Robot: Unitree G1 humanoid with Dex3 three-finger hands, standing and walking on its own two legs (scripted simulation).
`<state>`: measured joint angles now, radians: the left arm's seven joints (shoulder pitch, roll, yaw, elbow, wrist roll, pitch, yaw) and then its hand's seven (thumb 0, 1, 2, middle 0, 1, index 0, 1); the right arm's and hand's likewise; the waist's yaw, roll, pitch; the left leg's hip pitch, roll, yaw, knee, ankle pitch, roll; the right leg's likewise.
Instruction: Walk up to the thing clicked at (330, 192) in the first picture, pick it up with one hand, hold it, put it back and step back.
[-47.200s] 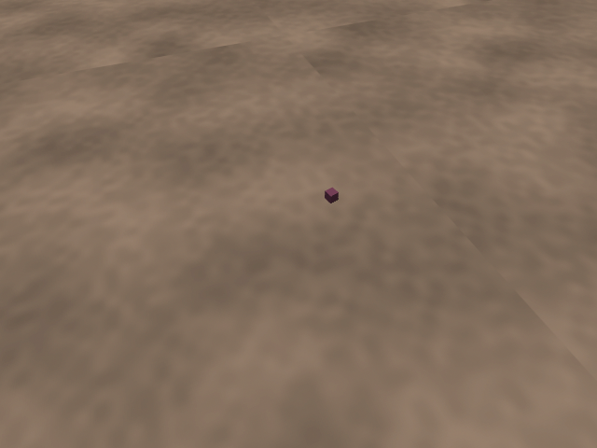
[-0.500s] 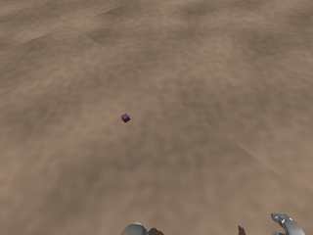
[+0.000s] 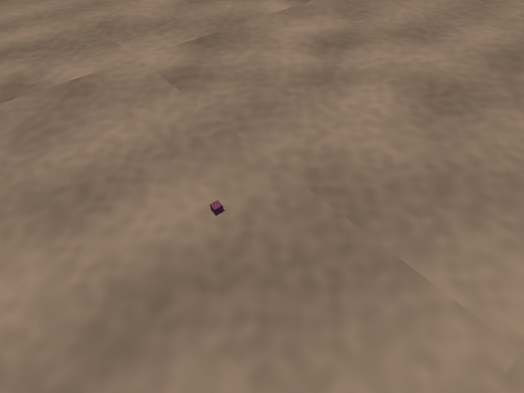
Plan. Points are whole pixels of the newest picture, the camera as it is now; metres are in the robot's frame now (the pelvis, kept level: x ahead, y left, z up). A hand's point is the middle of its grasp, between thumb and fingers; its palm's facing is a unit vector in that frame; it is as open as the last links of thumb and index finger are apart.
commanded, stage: step back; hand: left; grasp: from above
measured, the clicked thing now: (216, 207) +1.10 +0.26 -0.74
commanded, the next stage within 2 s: stand in 0.54 s
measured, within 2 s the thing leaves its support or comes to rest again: neither
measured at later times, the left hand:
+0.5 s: hand out of the picture +0.11 +0.31 -0.16, palm faces +0.02 -0.93 -0.36, open 7.4 cm
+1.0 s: hand out of the picture +0.14 +0.29 -0.14, palm faces -0.02 -0.94 -0.34, open 7.4 cm
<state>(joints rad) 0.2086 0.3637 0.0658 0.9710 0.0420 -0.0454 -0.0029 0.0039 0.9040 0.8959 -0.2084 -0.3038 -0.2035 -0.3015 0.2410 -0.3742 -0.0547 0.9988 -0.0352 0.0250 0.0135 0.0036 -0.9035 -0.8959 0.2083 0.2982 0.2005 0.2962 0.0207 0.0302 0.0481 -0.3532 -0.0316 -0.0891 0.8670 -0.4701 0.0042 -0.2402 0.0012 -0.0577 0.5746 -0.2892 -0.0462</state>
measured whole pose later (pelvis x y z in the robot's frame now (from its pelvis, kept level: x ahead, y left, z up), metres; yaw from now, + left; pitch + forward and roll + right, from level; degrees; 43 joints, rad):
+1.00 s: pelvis +0.05 +0.04 +0.02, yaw +0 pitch -3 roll +0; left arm 0.08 0.35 0.00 1.12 0.01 -0.02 -0.01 0.00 0.90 0.90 -0.21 -0.30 -0.20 -0.30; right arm 0.08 -0.35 -0.01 1.13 -0.01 -0.01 0.01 0.00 -0.90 -0.90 0.21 0.30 0.20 0.30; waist -0.01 0.00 0.06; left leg -0.16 0.03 0.01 0.35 -0.13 -0.02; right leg -0.06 -0.02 -0.01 0.35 -0.23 0.02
